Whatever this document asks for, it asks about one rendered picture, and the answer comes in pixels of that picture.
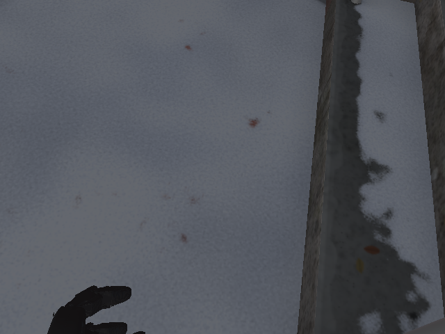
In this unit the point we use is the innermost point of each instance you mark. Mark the robot left hand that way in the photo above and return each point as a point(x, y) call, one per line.
point(71, 319)

